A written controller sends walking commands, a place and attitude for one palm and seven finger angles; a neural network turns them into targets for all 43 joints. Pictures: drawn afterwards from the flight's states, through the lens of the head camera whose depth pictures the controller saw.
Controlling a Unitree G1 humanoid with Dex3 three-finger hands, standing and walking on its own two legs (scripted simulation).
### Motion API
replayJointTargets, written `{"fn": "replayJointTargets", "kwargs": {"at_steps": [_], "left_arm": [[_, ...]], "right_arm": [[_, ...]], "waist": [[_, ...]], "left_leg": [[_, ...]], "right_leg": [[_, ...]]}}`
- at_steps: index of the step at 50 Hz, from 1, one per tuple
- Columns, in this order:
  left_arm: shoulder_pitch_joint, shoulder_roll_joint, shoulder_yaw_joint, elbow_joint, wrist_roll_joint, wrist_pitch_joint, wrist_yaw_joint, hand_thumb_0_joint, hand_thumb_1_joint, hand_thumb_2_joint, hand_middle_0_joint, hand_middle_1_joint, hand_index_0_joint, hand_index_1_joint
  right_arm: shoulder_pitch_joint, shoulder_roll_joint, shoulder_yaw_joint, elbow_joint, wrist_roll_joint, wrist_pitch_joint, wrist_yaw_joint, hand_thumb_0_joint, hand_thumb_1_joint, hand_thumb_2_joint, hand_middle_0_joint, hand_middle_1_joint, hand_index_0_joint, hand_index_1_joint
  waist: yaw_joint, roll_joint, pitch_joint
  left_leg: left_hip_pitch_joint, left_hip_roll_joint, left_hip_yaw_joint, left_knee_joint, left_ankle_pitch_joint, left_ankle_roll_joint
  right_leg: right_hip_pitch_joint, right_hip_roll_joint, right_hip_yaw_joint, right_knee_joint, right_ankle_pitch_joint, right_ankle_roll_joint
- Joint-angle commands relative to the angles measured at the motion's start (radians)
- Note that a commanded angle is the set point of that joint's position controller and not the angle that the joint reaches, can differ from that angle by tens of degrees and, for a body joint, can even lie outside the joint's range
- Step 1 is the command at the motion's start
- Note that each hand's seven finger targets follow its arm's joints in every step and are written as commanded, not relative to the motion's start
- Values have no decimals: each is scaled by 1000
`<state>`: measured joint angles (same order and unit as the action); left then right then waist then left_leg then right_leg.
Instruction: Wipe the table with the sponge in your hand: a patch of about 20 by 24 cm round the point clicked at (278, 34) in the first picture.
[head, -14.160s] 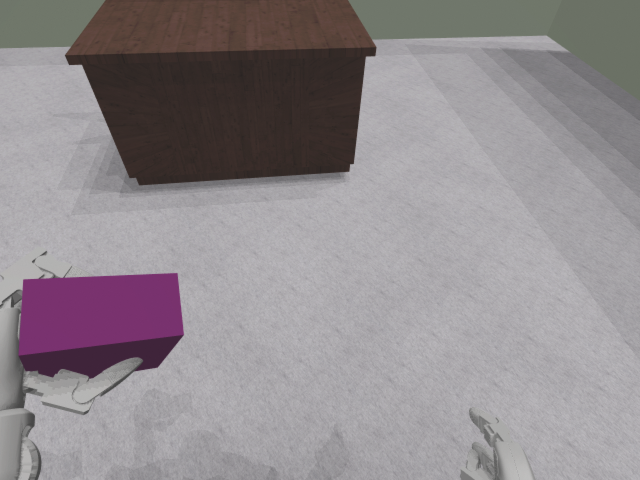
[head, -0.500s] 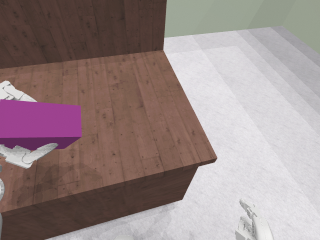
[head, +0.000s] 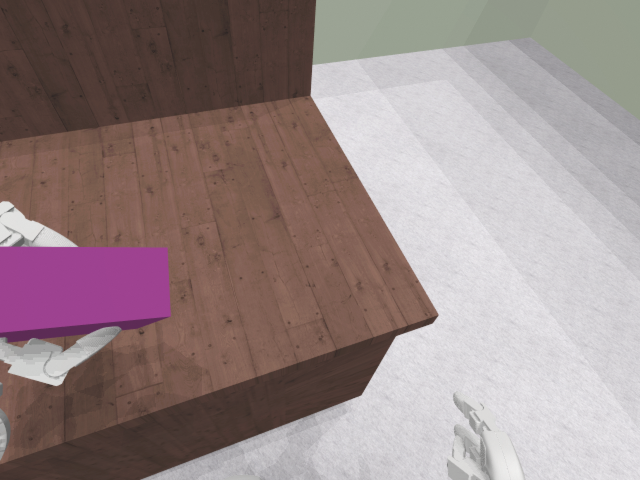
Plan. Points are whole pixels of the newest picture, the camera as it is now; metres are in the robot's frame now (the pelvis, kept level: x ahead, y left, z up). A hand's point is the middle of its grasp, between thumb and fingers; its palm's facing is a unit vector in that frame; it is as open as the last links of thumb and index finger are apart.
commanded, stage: come to a stop and stand still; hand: left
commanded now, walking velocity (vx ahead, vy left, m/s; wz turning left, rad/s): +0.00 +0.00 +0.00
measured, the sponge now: (105, 295) +0.24 +0.23 +0.15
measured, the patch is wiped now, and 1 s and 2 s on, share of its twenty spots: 0.00 0.00 0.00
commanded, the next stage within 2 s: look again from close up in 0.14 s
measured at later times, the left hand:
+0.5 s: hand (80, 302) +0.22 +0.24 +0.16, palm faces +0.36 -0.84 -0.42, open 9.9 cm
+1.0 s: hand (116, 364) +0.19 +0.22 +0.11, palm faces +0.24 -0.72 -0.65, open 9.9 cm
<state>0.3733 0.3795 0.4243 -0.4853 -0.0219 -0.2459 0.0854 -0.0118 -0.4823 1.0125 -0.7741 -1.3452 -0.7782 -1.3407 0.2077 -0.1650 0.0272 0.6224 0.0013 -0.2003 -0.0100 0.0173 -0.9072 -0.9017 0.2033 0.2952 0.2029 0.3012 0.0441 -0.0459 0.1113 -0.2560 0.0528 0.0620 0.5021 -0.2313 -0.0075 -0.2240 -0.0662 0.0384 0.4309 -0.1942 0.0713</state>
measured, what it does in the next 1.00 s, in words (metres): stands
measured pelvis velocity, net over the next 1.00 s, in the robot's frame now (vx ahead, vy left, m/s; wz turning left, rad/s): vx -0.01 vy -0.04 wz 0.05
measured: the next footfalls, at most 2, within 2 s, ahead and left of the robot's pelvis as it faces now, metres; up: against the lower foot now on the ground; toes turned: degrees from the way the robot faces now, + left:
none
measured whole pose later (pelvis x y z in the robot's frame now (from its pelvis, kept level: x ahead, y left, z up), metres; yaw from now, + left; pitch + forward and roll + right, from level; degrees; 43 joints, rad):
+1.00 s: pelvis -0.01 -0.04 -0.01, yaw +3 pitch -2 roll +0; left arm 0.40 0.44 0.24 -0.36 0.16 -0.07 0.04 -0.01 -0.48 1.02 -0.77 -1.34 -0.78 -1.34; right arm 0.16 -0.23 0.01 0.63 -0.02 -0.17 -0.04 0.02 -0.91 -0.90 0.20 0.30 0.20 0.30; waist 0.05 0.02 0.07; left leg -0.28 0.06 0.00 0.53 -0.21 -0.05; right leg -0.27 -0.06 -0.02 0.56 -0.26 0.03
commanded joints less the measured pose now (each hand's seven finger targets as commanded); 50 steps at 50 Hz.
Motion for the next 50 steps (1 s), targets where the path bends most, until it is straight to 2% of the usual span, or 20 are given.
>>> {"fn": "replayJointTargets", "kwargs": {"at_steps": [1,2,3,7,12,21,31,32,33,34,35,36,38,41,42,44,46,47,48,50], "left_arm": [[-65,133,23,-168,7,-48,2,0,100,1300,-1200,-1600,-1200,-1600],[-71,178,67,-179,8,-45,9,0,100,1300,-1200,-1600,-1200,-1600],[-65,140,39,-156,2,-46,4,0,100,1300,-1200,-1600,-1200,-1600],[-84,204,99,-238,-4,-49,9,0,100,1300,-1200,-1600,-1200,-1600],[-33,179,82,-260,-12,-44,10,0,100,1300,-1200,-1600,-1200,-1600],[-10,145,48,-167,-12,-26,7,0,100,1300,-1200,-1600,-1200,-1600],[-1,168,59,-210,-13,-29,15,0,100,1300,-1200,-1600,-1200,-1600],[-907,965,385,-557,-23,-172,35,0,100,1300,-1200,-1600,-1200,-1600],[-514,454,259,51,139,40,-21,0,100,1300,-1200,-1600,-1200,-1600],[-357,285,49,16,79,55,-34,0,100,1300,-1200,-1600,-1200,-1600],[-216,315,122,29,71,95,-35,0,100,1300,-1200,-1600,-1200,-1600],[-196,179,21,8,9,149,-71,0,100,1300,-1200,-1600,-1200,-1600],[-80,148,-1,45,-60,258,-112,0,100,1300,-1200,-1600,-1200,-1600],[-67,180,-70,21,37,325,-127,0,100,1300,-1200,-1600,-1200,-1600],[-103,236,-44,-41,87,310,-107,0,100,1300,-1200,-1600,-1200,-1600],[-136,273,-31,-102,163,223,-60,0,100,1300,-1200,-1600,-1200,-1600],[-223,341,40,-171,190,108,-5,0,100,1300,-1200,-1600,-1200,-1600],[-298,432,115,-243,188,59,25,0,100,1300,-1200,-1600,-1200,-1600],[-308,372,78,-230,197,14,44,0,100,1300,-1200,-1600,-1200,-1600],[-296,340,64,-153,194,-39,74,0,100,1300,-1200,-1600,-1200,-1600]], "right_arm": [[-68,-153,-72,-158,4,-50,-7,0,-900,-900,200,300,200,300],[-90,-151,-69,-155,6,-46,-12,0,-900,-900,200,300,200,300],[-83,-146,-64,-160,1,-39,-13,0,-900,-900,200,300,200,300],[-100,-143,-66,-180,4,-24,-21,0,-900,-900,200,300,200,300],[-95,-143,-69,-194,5,-16,-21,0,-900,-900,200,300,200,300],[-78,-156,-77,-194,9,3,-25,0,-900,-900,200,300,200,300],[-86,-156,-78,-196,12,-3,-32,0,-900,-900,200,300,200,300],[40,-211,47,-285,82,18,-111,0,-900,-900,200,300,200,300],[-62,-151,-97,-119,-44,-11,-84,0,-900,-900,200,300,200,300],[-78,-179,-65,-169,-44,-35,-16,0,-900,-900,200,300,200,300],[-32,-229,-93,-125,-18,-18,-8,0,-900,-900,200,300,200,300],[-92,-208,-86,-142,0,-23,-13,0,-900,-900,200,300,200,300],[-122,-221,-71,-129,32,-26,-5,0,-900,-900,200,300,200,300],[-163,-219,-55,-152,50,-14,-8,0,-900,-900,200,300,200,300],[-189,-212,-46,-167,50,-8,-4,0,-900,-900,200,300,200,300],[-188,-195,-47,-176,9,-13,-12,0,-900,-900,200,300,200,300],[-177,-183,-59,-160,-19,-21,-25,0,-900,-900,200,300,200,300],[-176,-186,-64,-153,-21,-23,-35,0,-900,-900,200,300,200,300],[-159,-154,-61,-145,-36,-28,-39,0,-900,-900,200,300,200,300],[-129,-157,-70,-97,-35,-29,-44,0,-900,-900,200,300,200,300]], "waist": [[-20,86,-202],[-19,84,-202],[-22,78,-196],[-24,123,-236],[-25,155,-253],[-28,91,-217],[-25,93,-215],[-47,354,-240],[31,268,-314],[-12,176,-242],[13,182,-339],[41,204,-352],[53,140,-235],[27,51,-101],[23,74,-99],[0,28,-103],[-3,22,-183],[5,51,-230],[6,74,-262],[-6,111,-240]], "left_leg": [[75,39,-37,-123,85,21],[85,37,-37,-128,92,21],[66,34,-36,-130,72,23],[94,28,-34,-119,136,22],[99,27,-28,-107,162,21],[74,29,-27,-118,88,17],[57,22,-28,-121,27,23],[-64,30,-74,-118,-98,58],[125,-19,2,-82,113,-20],[50,-49,-39,-91,262,-23],[153,-14,-15,-81,292,-21],[161,-35,4,-75,248,-17],[94,-32,0,-107,129,-17],[3,-40,-7,-152,-30,-3],[-4,-47,4,-148,-68,1],[-13,-54,-7,-129,-105,9],[6,-63,-12,-89,-136,11],[28,-65,-4,-73,-156,9],[45,-73,1,-55,-136,8],[50,-75,-5,-26,-152,2]], "right_leg": [[43,23,-25,-30,147,-74],[39,26,-24,-34,153,-73],[43,25,-31,-44,141,-73],[74,23,-17,-34,204,-80],[93,20,-17,-39,240,-83],[61,14,-11,-66,196,-78],[61,13,-3,-74,136,-80],[123,53,-58,77,-52,-19],[74,86,-120,111,46,-107],[49,96,-154,34,98,-100],[34,106,-141,52,122,-88],[46,87,-138,30,127,-86],[46,76,-159,-5,112,-83],[-4,79,-152,-7,-14,-70],[-15,86,-139,-8,-62,-70],[-46,85,-134,0,-135,-65],[-60,85,-120,9,-203,-60],[-60,87,-100,-3,-243,-60],[-56,80,-105,-13,-249,-66],[-79,76,-96,-21,-242,-61]]}}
